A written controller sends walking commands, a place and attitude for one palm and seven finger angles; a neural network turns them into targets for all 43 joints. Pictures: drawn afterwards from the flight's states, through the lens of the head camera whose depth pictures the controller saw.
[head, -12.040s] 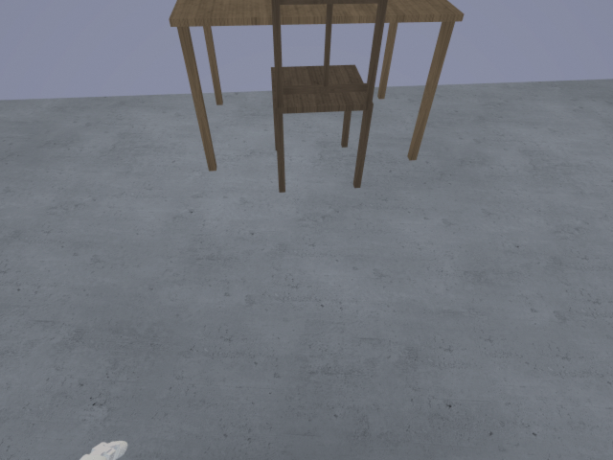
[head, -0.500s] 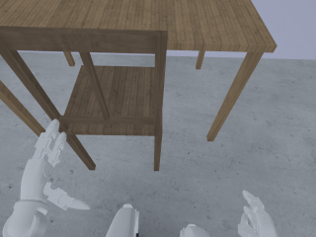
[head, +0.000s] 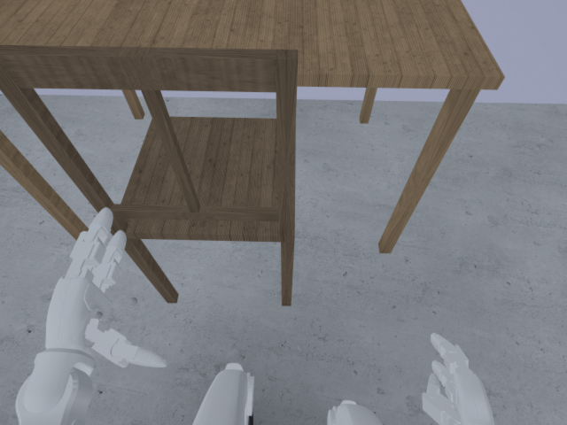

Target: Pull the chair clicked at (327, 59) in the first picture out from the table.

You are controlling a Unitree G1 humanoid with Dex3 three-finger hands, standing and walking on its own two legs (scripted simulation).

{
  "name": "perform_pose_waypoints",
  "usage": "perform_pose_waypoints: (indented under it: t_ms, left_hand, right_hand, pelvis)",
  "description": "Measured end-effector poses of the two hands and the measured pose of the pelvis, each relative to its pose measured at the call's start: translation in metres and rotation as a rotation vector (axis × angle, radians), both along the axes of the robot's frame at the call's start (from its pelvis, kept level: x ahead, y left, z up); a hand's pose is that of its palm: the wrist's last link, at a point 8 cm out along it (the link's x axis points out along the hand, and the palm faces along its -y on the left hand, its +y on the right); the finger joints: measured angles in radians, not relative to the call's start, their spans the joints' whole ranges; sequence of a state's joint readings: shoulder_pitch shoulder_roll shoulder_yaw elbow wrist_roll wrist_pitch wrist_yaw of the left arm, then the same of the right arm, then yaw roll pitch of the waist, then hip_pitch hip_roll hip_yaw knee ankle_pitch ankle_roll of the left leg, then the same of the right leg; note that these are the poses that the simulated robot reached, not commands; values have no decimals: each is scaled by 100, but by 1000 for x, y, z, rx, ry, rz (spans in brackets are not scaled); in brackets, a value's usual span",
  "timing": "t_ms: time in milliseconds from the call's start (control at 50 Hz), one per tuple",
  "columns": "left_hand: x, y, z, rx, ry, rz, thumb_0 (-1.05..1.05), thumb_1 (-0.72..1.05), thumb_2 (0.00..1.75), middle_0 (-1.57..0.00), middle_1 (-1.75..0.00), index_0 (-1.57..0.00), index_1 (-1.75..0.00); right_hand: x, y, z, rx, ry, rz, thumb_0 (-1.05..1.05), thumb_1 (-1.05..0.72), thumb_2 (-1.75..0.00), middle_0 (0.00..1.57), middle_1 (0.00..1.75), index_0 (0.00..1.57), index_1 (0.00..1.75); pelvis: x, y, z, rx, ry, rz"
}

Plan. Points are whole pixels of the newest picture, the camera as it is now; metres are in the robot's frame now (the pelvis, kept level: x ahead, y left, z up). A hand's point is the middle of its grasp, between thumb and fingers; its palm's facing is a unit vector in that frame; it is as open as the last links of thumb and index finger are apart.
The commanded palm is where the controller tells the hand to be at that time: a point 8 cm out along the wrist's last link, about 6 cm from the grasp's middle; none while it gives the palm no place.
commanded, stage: aim the fingers beside a spindle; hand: left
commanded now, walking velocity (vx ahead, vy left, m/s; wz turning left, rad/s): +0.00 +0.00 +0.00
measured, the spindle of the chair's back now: (176, 160) +0.52 +0.23 +0.03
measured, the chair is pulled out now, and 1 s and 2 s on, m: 0.00 0.00 0.00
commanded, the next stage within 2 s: none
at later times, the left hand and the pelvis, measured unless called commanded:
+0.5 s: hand (148, 269) +0.31 +0.21 +0.04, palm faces +0.07 -1.00 -0.03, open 16.9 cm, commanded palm +0.28 +0.26 +0.04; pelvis +0.00 +0.01 -0.01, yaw -1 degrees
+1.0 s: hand (171, 251) +0.35 +0.20 +0.02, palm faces +0.05 -1.00 -0.03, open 16.9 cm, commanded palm +0.32 +0.25 +0.02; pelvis +0.00 +0.01 -0.02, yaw -1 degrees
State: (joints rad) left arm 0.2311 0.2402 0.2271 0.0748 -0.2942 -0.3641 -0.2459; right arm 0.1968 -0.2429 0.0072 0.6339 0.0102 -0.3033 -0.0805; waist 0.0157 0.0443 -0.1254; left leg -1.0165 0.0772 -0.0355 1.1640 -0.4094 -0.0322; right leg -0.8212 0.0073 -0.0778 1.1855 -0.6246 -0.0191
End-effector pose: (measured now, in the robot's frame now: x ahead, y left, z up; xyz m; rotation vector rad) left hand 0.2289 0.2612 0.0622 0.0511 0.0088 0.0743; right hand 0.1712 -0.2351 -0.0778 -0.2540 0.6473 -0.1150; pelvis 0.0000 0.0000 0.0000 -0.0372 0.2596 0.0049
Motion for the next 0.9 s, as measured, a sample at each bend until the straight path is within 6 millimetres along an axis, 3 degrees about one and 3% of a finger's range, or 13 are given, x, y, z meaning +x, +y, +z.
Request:
perform_pose_waypoints:
  t_ms: [100,240,400,540,700,900]
  left_hand:
    - [13,-1,-11,-15,16,-15,-2,-50,30,-6,-8,-7,-8]
    - [32,-6,-7,-8,-36,-28,-2,-50,30,-6,-8,-7,-8]
    - [43,3,-23,-16,20,-2,-2,-50,30,-6,-8,-7,-8]
    - [55,0,-19,-12,-41,-19,-2,-50,30,-6,-8,-6,-8]
    - [72,-3,-36,-27,12,-20,-2,-50,30,-6,-8,-7,-8]
    - [87,-5,-31,-7,-40,-11,-2,-50,30,-6,-8,-6,-8]
  right_hand:
    - [-5,-2,-3,-19,12,-6,1,-91,-90,20,30,20,30]
    - [-14,-1,-8,-24,44,-16,1,-91,-90,20,30,20,30]
    - [-21,3,-12,-22,84,-26,1,-91,-90,20,30,20,30]
    - [-22,4,-17,-29,99,-18,1,-91,-90,20,30,20,30]
    - [-23,5,-23,-26,117,-25,1,-91,-90,20,30,20,30]
    - [-31,1,-32,-20,161,-28,1,-91,-90,20,30,20,30]
  pelvis:
    - [-2,2,-3,-4,11,-2]
    - [-2,7,-6,-3,27,-9]
    - [-1,10,-6,-4,42,-14]
    - [-2,13,-10,-9,53,-14]
    - [-3,14,-13,-7,68,-18]
    - [-3,12,-18,-5,82,-21]
